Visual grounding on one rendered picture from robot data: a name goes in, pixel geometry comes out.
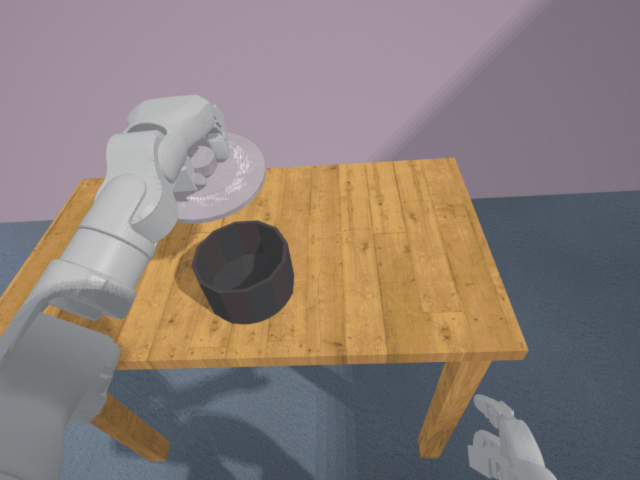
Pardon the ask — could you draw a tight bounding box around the left robot forearm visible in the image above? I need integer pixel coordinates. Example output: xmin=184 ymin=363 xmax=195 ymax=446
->
xmin=0 ymin=118 xmax=187 ymax=372

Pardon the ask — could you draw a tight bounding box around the table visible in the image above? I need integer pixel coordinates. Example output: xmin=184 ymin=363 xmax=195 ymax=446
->
xmin=0 ymin=158 xmax=529 ymax=461

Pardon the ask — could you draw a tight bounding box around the left robot hand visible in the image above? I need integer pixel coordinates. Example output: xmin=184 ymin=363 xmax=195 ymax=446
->
xmin=126 ymin=95 xmax=229 ymax=192

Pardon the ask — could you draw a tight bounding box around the left robot upper arm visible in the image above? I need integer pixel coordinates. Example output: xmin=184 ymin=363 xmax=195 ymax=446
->
xmin=0 ymin=312 xmax=120 ymax=480

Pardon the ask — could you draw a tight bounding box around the knob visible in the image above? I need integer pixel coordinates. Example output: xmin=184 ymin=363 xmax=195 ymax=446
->
xmin=187 ymin=146 xmax=217 ymax=177

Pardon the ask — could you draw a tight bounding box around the right robot hand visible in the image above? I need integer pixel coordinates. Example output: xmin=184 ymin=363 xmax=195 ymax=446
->
xmin=468 ymin=394 xmax=545 ymax=480

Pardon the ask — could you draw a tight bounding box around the pot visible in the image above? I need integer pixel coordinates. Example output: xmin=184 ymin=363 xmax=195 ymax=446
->
xmin=191 ymin=220 xmax=294 ymax=324

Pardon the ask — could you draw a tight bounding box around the lid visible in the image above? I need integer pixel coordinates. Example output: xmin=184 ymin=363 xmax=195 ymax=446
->
xmin=173 ymin=132 xmax=266 ymax=224

